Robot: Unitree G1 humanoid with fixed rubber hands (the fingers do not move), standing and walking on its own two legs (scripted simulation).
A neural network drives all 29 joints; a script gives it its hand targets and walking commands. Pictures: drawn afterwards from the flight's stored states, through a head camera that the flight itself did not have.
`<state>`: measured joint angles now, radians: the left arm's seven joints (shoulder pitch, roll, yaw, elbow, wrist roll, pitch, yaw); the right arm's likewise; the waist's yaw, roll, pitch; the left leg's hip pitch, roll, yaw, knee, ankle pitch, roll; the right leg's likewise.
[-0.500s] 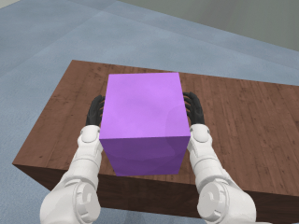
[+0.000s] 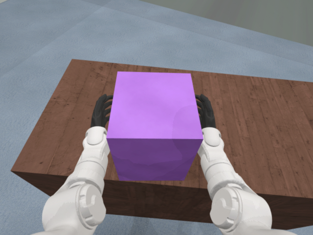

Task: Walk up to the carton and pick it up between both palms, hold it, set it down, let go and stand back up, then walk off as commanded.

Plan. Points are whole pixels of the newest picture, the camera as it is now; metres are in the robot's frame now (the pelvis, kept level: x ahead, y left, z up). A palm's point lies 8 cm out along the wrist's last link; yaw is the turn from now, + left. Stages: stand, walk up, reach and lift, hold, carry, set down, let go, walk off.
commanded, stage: set down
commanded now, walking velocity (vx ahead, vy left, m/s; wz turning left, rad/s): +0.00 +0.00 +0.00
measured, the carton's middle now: (153, 129) +0.41 +0.06 +0.00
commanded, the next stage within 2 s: none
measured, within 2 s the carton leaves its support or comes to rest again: neither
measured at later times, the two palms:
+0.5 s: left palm (80, 128) +0.38 +0.26 +0.01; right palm (210, 121) +0.43 -0.10 +0.03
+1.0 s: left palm (81, 149) +0.32 +0.24 +0.00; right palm (220, 149) +0.36 -0.13 +0.01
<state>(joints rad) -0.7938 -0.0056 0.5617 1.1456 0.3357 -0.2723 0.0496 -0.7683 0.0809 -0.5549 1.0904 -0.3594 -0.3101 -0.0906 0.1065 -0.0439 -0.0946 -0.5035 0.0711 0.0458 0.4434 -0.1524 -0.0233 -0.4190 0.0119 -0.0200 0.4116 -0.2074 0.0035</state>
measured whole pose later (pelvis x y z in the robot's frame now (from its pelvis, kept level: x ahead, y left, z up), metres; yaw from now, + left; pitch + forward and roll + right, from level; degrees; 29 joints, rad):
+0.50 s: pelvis -0.01 +0.01 -0.03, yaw +0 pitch +21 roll -3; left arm -0.81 0.22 0.06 1.26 -0.19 -0.31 0.09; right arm -0.87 -0.17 0.01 1.29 0.27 -0.28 -0.07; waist 0.10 -0.03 -0.25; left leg -0.82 0.09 0.01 0.69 -0.23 -0.02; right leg -0.70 0.02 -0.05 0.61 -0.27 0.00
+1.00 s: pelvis -0.02 -0.01 -0.01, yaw +2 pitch +13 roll -1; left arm -0.49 0.21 0.09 0.96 -0.18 -0.27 0.01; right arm -0.51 -0.13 0.08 0.94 0.24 -0.27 -0.09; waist 0.05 -0.02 -0.15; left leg -0.60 0.07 0.01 0.55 -0.17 -0.03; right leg -0.52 0.01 -0.05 0.56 -0.26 -0.01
